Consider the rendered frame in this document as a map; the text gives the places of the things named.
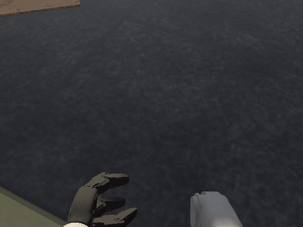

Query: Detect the robot right thigh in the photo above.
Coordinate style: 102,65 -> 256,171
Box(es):
190,191 -> 243,227

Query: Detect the left robot hand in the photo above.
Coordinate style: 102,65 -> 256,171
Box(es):
66,172 -> 137,227

